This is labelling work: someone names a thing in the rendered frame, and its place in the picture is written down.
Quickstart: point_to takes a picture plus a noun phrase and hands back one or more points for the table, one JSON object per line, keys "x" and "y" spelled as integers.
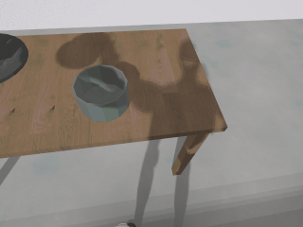
{"x": 169, "y": 94}

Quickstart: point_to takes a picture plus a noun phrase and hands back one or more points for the lid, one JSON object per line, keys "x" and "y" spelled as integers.
{"x": 13, "y": 56}

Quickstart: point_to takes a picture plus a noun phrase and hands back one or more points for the pot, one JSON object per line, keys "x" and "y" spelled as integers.
{"x": 102, "y": 92}

